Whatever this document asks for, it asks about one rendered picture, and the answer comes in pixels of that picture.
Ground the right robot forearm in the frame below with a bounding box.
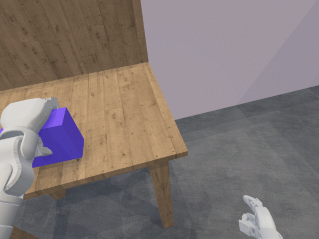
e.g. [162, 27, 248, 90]
[258, 228, 283, 239]

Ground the robot right hand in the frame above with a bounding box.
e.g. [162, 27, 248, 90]
[239, 195, 276, 239]

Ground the sponge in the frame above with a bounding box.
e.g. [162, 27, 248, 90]
[0, 107, 84, 168]

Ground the robot left hand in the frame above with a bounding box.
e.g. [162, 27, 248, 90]
[0, 98, 60, 157]

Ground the left robot forearm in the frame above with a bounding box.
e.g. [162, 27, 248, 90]
[0, 127, 38, 239]

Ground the table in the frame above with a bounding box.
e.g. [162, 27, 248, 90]
[0, 0, 188, 239]

